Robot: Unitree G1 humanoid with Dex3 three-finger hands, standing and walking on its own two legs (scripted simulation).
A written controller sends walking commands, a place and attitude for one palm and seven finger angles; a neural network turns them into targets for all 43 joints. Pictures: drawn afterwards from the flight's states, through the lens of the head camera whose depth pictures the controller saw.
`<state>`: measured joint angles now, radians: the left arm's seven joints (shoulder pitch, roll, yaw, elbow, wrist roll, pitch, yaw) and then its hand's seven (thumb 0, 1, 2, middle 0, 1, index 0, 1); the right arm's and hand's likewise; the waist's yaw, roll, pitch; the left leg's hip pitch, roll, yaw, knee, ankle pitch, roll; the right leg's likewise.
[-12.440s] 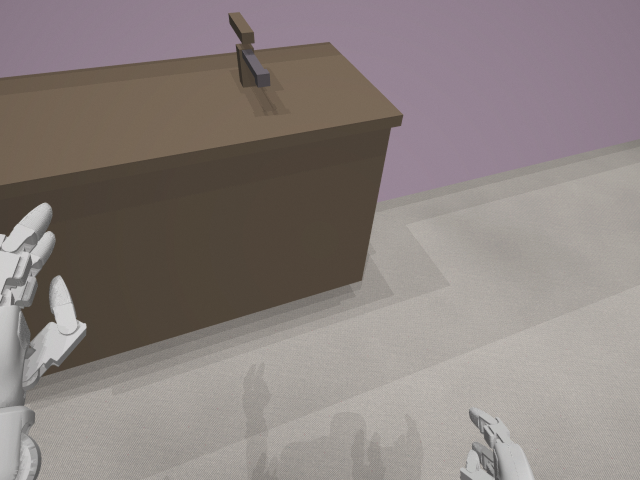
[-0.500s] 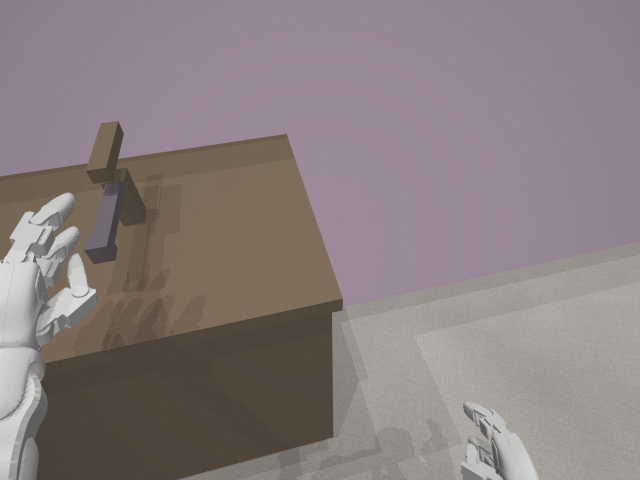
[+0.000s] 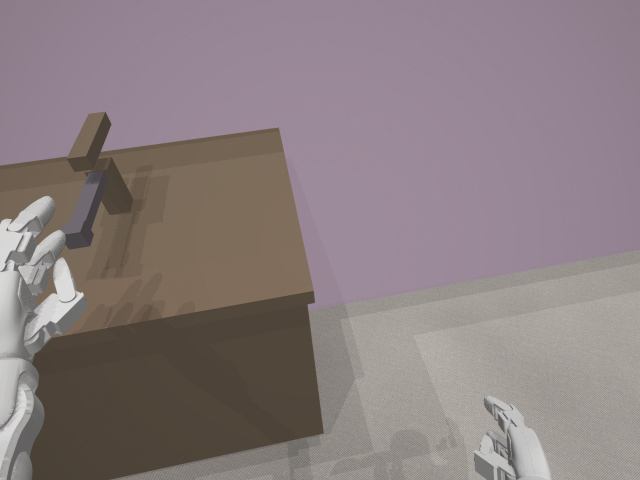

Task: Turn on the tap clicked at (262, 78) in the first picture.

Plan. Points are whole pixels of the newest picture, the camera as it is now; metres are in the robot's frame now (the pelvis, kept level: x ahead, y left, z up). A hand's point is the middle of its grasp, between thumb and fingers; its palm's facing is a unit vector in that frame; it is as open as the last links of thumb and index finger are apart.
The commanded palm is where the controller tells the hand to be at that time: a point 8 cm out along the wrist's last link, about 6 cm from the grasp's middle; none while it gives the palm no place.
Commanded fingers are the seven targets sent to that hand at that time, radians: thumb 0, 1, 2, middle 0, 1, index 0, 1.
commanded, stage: turn the palm inward beside the body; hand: left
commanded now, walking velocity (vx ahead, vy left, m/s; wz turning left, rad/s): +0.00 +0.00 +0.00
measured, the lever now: (76, 234) +0.38 +0.38 +0.11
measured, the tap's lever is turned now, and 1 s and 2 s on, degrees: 0 0 0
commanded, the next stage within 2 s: reach beside the lever's end, fingers flat in 1.46 s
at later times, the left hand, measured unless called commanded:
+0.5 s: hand (46, 328) +0.21 +0.29 +0.16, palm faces +0.44 -0.88 -0.20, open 7.4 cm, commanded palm +0.15 +0.32 +0.18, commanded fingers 0.00 0.90 0.90 -0.20 -0.30 -0.20 -0.30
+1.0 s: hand (42, 371) +0.17 +0.27 +0.16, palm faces +0.46 -0.88 -0.14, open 7.4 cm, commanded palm +0.11 +0.31 +0.18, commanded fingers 0.00 0.90 0.90 -0.20 -0.30 -0.20 -0.30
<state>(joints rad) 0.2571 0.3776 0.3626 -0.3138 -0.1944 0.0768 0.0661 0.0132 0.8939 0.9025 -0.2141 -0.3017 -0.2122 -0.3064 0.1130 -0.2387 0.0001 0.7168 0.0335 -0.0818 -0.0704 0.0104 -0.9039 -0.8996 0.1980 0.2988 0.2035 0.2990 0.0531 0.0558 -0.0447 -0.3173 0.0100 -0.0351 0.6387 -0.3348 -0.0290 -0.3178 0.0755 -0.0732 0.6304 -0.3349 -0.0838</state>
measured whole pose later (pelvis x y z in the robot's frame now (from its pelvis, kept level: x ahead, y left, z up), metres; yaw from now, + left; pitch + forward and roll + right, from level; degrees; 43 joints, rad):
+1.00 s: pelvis -0.01 +0.03 +0.01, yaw +1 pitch -3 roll +0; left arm 0.48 0.24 0.23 -0.58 -0.23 0.22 0.17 0.01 0.90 0.90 -0.21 -0.30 -0.21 -0.31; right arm 0.18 -0.23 0.06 0.67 0.04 -0.20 -0.09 0.01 -0.90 -0.90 0.20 0.30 0.21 0.30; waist 0.08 0.05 -0.06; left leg -0.25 -0.03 -0.03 0.60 -0.30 0.02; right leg -0.24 0.03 -0.07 0.58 -0.30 -0.05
